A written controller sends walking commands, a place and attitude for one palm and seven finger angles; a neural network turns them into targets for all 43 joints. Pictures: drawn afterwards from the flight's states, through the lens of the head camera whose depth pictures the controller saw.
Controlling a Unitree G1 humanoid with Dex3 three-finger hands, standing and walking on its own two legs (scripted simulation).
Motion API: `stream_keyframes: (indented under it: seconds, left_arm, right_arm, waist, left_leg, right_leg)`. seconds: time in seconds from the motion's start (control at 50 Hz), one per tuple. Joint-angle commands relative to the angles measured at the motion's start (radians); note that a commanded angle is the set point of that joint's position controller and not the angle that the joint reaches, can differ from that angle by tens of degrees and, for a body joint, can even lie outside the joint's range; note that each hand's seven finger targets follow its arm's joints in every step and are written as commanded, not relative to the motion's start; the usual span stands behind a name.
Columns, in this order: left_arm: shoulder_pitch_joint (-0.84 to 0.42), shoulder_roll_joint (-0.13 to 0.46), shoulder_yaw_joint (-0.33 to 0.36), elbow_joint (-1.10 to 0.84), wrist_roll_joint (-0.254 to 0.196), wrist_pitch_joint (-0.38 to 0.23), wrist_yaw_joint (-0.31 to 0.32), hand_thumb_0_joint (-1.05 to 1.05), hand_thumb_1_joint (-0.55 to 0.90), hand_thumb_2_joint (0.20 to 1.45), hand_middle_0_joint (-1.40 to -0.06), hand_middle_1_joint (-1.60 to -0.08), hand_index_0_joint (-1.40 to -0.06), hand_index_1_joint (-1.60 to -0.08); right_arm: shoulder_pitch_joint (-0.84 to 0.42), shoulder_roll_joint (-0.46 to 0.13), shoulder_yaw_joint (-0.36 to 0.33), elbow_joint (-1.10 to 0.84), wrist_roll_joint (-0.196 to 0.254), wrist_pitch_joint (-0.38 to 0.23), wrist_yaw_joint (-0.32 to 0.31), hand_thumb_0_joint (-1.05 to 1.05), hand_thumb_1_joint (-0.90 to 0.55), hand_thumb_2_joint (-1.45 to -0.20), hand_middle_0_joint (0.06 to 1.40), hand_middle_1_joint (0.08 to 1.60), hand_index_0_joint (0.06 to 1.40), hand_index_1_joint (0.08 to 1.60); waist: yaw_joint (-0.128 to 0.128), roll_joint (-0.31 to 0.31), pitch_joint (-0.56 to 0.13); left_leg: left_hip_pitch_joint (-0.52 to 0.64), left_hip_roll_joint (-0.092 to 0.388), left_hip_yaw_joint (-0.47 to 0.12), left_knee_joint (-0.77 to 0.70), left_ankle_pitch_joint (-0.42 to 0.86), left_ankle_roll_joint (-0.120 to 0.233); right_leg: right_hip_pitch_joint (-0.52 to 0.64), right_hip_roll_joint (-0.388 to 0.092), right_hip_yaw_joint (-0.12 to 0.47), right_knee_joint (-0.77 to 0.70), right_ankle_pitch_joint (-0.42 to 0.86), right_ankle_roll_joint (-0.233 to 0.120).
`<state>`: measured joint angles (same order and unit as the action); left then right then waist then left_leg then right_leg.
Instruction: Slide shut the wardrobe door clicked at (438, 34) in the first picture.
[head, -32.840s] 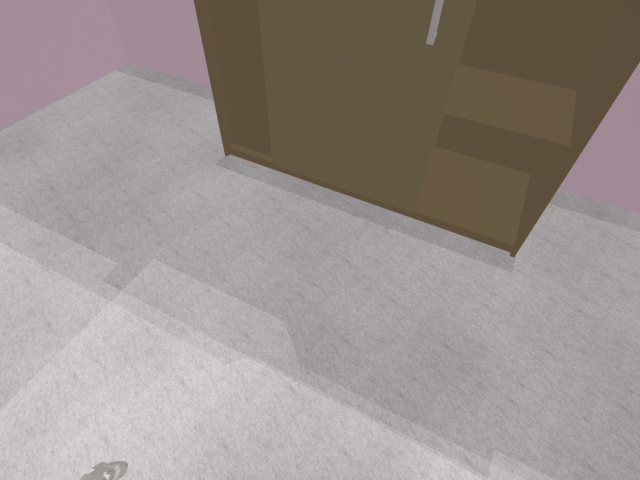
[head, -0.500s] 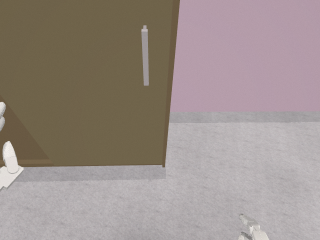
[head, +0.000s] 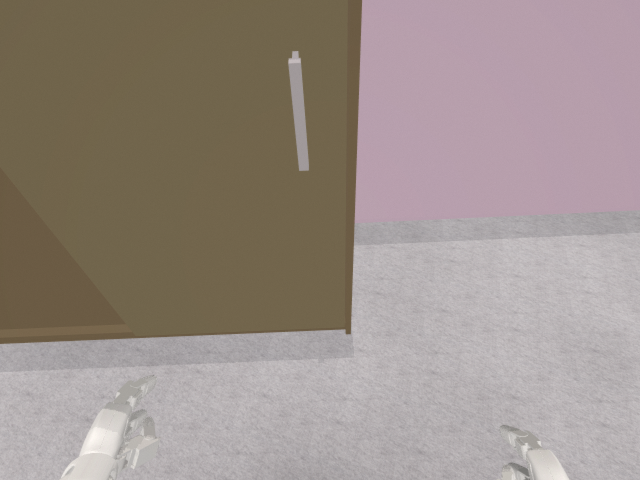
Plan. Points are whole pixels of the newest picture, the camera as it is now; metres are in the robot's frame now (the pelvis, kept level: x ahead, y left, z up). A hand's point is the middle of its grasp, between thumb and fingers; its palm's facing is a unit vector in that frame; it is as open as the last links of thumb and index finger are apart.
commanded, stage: let the arm hang, fingers relaxed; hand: left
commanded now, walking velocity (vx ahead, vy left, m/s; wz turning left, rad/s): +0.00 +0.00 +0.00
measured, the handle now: (299, 114) +0.69 +0.07 +0.11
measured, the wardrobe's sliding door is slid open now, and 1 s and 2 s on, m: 0.00 0.00 0.00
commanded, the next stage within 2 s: look to check the result in 0.92 s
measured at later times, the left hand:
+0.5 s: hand out of the picture -0.01 +0.23 -0.15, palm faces -0.03 -0.96 -0.28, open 7.3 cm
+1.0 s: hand out of the picture +0.11 +0.23 -0.14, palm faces -0.05 -0.95 -0.30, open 7.4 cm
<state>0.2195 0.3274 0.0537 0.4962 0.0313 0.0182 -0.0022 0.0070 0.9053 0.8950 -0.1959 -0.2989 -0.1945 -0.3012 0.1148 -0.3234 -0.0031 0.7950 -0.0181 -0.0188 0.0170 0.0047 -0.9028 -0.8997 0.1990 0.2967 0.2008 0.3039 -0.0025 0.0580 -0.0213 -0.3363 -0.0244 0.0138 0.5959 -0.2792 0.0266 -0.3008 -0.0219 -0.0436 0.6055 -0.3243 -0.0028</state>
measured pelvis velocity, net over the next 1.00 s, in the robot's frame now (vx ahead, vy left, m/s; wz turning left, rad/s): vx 0.01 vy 0.00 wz -0.02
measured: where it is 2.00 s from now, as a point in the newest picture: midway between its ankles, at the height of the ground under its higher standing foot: outside the picture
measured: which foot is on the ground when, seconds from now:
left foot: down 0.00-1.00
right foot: down 0.00-1.00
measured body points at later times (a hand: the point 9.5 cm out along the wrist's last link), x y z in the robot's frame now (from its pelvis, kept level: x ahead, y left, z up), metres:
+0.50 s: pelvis -0.01 +0.00 +0.02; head +0.02 +0.00 +0.46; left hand -0.01 +0.28 -0.13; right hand -0.01 -0.24 -0.14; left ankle +0.02 +0.10 -0.73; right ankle +0.00 -0.12 -0.73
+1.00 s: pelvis +0.01 +0.00 +0.02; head +0.03 +0.00 +0.47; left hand +0.11 +0.28 -0.12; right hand +0.08 -0.29 -0.12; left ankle +0.02 +0.10 -0.73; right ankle +0.00 -0.12 -0.73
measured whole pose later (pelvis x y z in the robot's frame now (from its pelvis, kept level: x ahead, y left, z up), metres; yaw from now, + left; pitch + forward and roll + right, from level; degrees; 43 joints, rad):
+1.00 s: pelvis +0.01 +0.00 +0.02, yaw -1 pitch -1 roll +0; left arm 0.08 0.30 0.01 1.12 0.02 -0.02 -0.01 0.01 0.91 0.89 -0.20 -0.30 -0.20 -0.30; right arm 0.10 -0.32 -0.01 1.12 -0.02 -0.01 0.00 0.00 -0.90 -0.90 0.20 0.30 0.20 0.30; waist -0.01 0.00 0.04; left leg -0.15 -0.02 0.03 0.32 -0.16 0.02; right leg -0.12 -0.01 -0.03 0.32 -0.20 0.00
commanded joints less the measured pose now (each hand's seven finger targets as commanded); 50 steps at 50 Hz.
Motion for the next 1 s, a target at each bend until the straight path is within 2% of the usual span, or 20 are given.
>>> stream_keyframes:
  seconds: [0.0,0.02,0.08,0.12,0.14,0.18,0.22,0.26,0.32,0.42,0.52,0.58,0.72,0.82,0.84,0.98]
  left_arm:
    - [-0.053,0.12,-0.008,0.152,-0.009,-0.027,0.007,0.0,0.9,0.9,-0.2,-0.3,-0.2,-0.3]
    - [-0.058,0.114,-0.015,0.205,-0.011,-0.026,0.009,0.0,0.9,0.9,-0.2,-0.3,-0.2,-0.3]
    - [-0.038,0.097,-0.027,0.343,-0.016,-0.028,0.012,0.0,0.9,0.9,-0.2,-0.3,-0.2,-0.3]
    - [-0.029,0.082,-0.028,0.416,-0.019,-0.032,0.013,0.0,0.9,0.9,-0.2,-0.3,-0.2,-0.3]
    - [-0.023,0.076,-0.02,0.439,-0.017,-0.035,0.016,0.0,0.9,0.9,-0.2,-0.3,-0.2,-0.3]
    - [-0.014,0.066,-0.021,0.493,-0.021,-0.035,0.015,0.0,0.9,0.9,-0.2,-0.3,-0.2,-0.3]
    - [-0.011,0.066,-0.022,0.535,-0.022,-0.036,0.015,0.0,0.9,0.9,-0.2,-0.3,-0.2,-0.3]
    - [-0.008,0.058,-0.023,0.567,-0.022,-0.036,0.016,0.0,0.9,0.9,-0.2,-0.3,-0.2,-0.3]
    - [-0.002,0.054,-0.023,0.599,-0.021,-0.033,0.016,0.0,0.9,0.9,-0.2,-0.3,-0.2,-0.3]
    - [-0.013,0.06,-0.023,0.619,-0.02,-0.034,0.02,0.0,0.9,0.9,-0.2,-0.3,-0.2,-0.3]
    - [-0.036,0.075,-0.021,0.616,-0.019,-0.037,0.021,0.0,0.9,0.9,-0.2,-0.3,-0.2,-0.3]
    - [-0.053,0.084,-0.02,0.61,-0.017,-0.038,0.021,0.0,0.9,0.9,-0.2,-0.3,-0.2,-0.3]
    - [-0.108,0.121,-0.012,0.589,-0.015,-0.045,0.017,0.0,0.9,0.9,-0.2,-0.3,-0.2,-0.3]
    - [-0.137,0.148,-0.008,0.577,-0.017,-0.053,0.014,0.0,0.9,0.9,-0.2,-0.3,-0.2,-0.3]
    - [-0.139,0.153,-0.006,0.572,-0.016,-0.055,0.014,0.0,0.9,0.9,-0.2,-0.3,-0.2,-0.3]
    - [-0.16,0.177,-0.007,0.574,-0.019,-0.059,0.012,0.0,0.9,0.9,-0.2,-0.3,-0.2,-0.3]
  right_arm:
    - [0.01,-0.119,-0.03,-0.017,-0.009,0.002,-0.014,0.0,-0.9,-0.9,0.2,0.3,0.2,0.3]
    - [0.006,-0.11,-0.023,0.005,-0.009,0.006,-0.015,0.0,-0.9,-0.9,0.2,0.3,0.2,0.3]
    - [0.006,-0.086,-0.013,0.075,-0.006,0.012,-0.02,0.0,-0.9,-0.9,0.2,0.3,0.2,0.3]
    - [0.028,-0.064,-0.01,0.123,-0.004,0.014,-0.027,0.0,-0.9,-0.9,0.2,0.3,0.2,0.3]
    - [0.042,-0.065,-0.014,0.138,-0.004,0.016,-0.031,0.0,-0.9,-0.9,0.2,0.3,0.2,0.3]
    - [0.063,-0.054,-0.015,0.179,-0.004,0.016,-0.036,0.0,-0.9,-0.9,0.2,0.3,0.2,0.3]
    - [0.082,-0.056,-0.018,0.209,-0.002,0.016,-0.04,0.0,-0.9,-0.9,0.2,0.3,0.2,0.3]
    - [0.102,-0.057,-0.022,0.23,0.0,0.016,-0.042,0.0,-0.9,-0.9,0.2,0.3,0.2,0.3]
    - [0.118,-0.061,-0.028,0.253,-0.001,0.018,-0.045,0.0,-0.9,-0.9,0.2,0.3,0.2,0.3]
    - [0.125,-0.063,-0.032,0.275,0.0,0.016,-0.044,0.0,-0.9,-0.9,0.2,0.3,0.2,0.3]
    - [0.105,-0.07,-0.033,0.284,-0.001,0.011,-0.041,0.0,-0.9,-0.9,0.2,0.3,0.2,0.3]
    - [0.08,-0.076,-0.032,0.288,-0.001,0.007,-0.038,0.0,-0.9,-0.9,0.2,0.3,0.2,0.3]
    - [0.021,-0.117,-0.036,0.284,-0.002,-0.002,-0.034,0.0,-0.9,-0.9,0.2,0.3,0.2,0.3]
    - [-0.014,-0.15,-0.037,0.279,0.0,-0.009,-0.033,0.0,-0.9,-0.9,0.2,0.3,0.2,0.3]
    - [-0.02,-0.155,-0.037,0.274,0.002,-0.01,-0.033,0.0,-0.9,-0.9,0.2,0.3,0.2,0.3]
    - [-0.049,-0.187,-0.036,0.273,0.001,-0.011,-0.033,0.0,-0.9,-0.9,0.2,0.3,0.2,0.3]
  waist:
    - [-0.011,-0.115,-0.032]
    - [-0.006,-0.066,-0.027]
    - [0.002,0.011,-0.027]
    - [-0.004,0.049,-0.023]
    - [-0.004,0.037,-0.016]
    - [-0.004,0.075,-0.009]
    - [-0.004,0.06,0.004]
    - [-0.005,0.011,0.02]
    - [-0.003,-0.015,0.054]
    - [-0.003,-0.067,0.055]
    - [-0.002,-0.077,0.051]
    - [0.001,-0.059,0.044]
    - [0.0,-0.049,0.04]
    - [-0.002,-0.037,-0.009]
    - [-0.001,-0.053,-0.009]
    - [-0.006,-0.046,-0.044]
  left_leg:
    - [0.056,0.105,-0.116,-0.142,0.201,0.009]
    - [0.057,0.109,-0.121,-0.172,0.191,0.01]
    - [0.081,0.11,-0.113,-0.215,0.13,0.003]
    - [0.103,0.104,-0.103,-0.225,0.097,-0.002]
    - [0.11,0.111,-0.106,-0.224,0.098,-0.001]
    - [0.108,0.115,-0.103,-0.238,0.071,-0.002]
    - [0.103,0.119,-0.108,-0.254,0.053,-0.001]
    - [0.104,0.128,-0.113,-0.265,0.055,0.004]
    - [0.093,0.128,-0.117,-0.285,0.007,0.007]
    - [0.106,0.134,-0.117,-0.297,0.031,0.012]
    - [0.12,0.138,-0.117,-0.307,0.072,0.012]
    - [0.131,0.141,-0.121,-0.316,0.098,0.012]
    - [0.15,0.144,-0.119,-0.334,0.144,0.006]
    - [0.196,0.148,-0.112,-0.325,0.231,0.003]
    - [0.203,0.15,-0.114,-0.322,0.248,0.003]
    - [0.248,0.156,-0.107,-0.318,0.311,-0.002]
  right_leg:
    - [0.064,-0.111,0.132,-0.152,0.172,-0.053]
    - [0.084,-0.1,0.128,-0.166,0.152,-0.044]
    - [0.117,-0.092,0.133,-0.225,0.093,-0.035]
    - [0.115,-0.095,0.143,-0.263,0.068,-0.04]
    - [0.121,-0.091,0.133,-0.276,0.07,-0.042]
    - [0.128,-0.092,0.131,-0.295,0.062,-0.045]
    - [0.132,-0.09,0.125,-0.305,0.056,-0.047]
    - [0.133,-0.087,0.113,-0.312,0.059,-0.044]
    - [0.115,-0.083,0.108,-0.32,0.023,-0.043]
    - [0.117,-0.083,0.102,-0.312,0.043,-0.039]
    - [0.122,-0.085,0.103,-0.305,0.075,-0.035]
    - [0.128,-0.086,0.103,-0.297,0.105,-0.031]
    - [0.144,-0.093,0.105,-0.305,0.146,-0.026]
    - [0.177,-0.103,0.109,-0.312,0.212,-0.026]
    - [0.179,-0.101,0.107,-0.314,0.226,-0.026]
    - [0.208,-0.114,0.11,-0.324,0.299,-0.028]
